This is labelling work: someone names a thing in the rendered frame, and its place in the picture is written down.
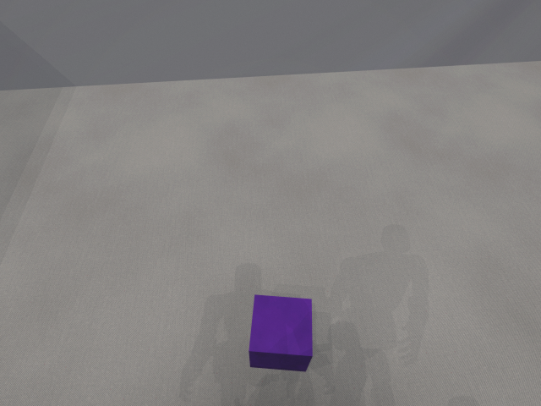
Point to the carton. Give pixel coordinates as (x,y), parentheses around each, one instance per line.
(281,333)

